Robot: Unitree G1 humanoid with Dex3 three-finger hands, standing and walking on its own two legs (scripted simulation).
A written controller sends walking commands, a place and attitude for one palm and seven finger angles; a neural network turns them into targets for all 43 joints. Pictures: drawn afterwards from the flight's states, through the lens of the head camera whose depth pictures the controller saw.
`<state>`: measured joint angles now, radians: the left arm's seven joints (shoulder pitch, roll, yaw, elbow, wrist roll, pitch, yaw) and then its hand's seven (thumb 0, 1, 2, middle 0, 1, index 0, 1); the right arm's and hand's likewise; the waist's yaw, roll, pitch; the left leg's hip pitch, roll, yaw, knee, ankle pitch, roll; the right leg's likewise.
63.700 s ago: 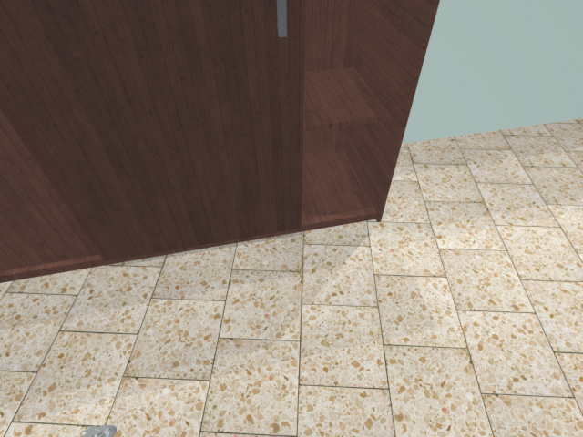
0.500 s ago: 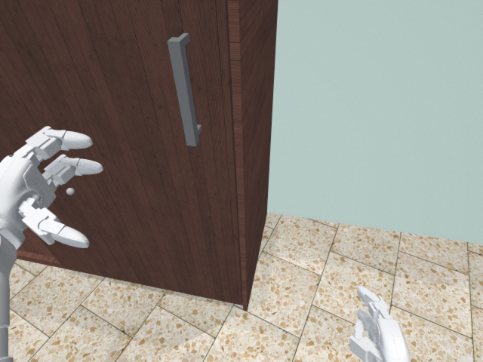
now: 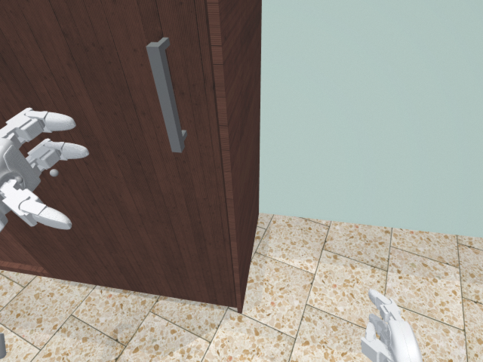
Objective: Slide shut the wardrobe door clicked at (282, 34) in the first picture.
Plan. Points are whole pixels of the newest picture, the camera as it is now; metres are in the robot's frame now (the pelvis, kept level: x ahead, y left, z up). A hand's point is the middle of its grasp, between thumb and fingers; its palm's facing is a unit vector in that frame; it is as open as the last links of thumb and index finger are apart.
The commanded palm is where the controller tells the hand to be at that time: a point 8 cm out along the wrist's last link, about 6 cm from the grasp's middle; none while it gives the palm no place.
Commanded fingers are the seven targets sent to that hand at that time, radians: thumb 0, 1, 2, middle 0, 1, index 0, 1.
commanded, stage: raise the hand with hooked fingers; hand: left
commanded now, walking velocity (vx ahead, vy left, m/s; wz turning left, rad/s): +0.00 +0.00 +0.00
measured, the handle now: (171, 98) +0.50 +0.18 +0.22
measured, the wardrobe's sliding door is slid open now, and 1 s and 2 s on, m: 0.00 0.00 0.00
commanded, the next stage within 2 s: move the hooked fingers beside the handle in 0.16 s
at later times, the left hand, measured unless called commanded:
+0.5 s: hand (64, 162) +0.29 +0.27 +0.23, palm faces +0.03 -0.99 -0.12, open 14.0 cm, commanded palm +0.27 +0.32 +0.25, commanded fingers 0.00 -0.50 0.30 -0.30 -1.20 -0.30 -1.20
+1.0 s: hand (97, 138) +0.35 +0.26 +0.23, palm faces +0.01 -1.00 -0.07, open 14.0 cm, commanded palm +0.33 +0.30 +0.24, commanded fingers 0.00 -0.50 0.30 -0.30 -1.20 -0.30 -1.20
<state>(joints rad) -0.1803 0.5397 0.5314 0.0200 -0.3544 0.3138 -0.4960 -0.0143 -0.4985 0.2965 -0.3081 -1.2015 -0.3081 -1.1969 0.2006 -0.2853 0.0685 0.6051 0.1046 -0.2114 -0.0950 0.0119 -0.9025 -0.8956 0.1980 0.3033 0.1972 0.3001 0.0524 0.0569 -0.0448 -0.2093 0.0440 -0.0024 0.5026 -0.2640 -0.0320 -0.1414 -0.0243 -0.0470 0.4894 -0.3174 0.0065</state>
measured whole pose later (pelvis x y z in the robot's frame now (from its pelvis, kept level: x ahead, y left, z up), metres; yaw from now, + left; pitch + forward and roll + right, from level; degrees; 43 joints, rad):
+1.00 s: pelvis +0.00 +0.00 +0.00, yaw +0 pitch +0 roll +0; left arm -0.50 0.53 0.42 0.38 -0.26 0.26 -0.43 -0.01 -0.50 0.30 -0.31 -1.20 -0.31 -1.20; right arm 0.23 -0.28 0.06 0.64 0.10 -0.17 -0.11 0.01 -0.90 -0.90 0.20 0.30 0.20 0.30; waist 0.01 0.05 -0.04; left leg -0.24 0.04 0.00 0.50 -0.25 -0.03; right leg -0.17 -0.03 -0.04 0.48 -0.30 0.01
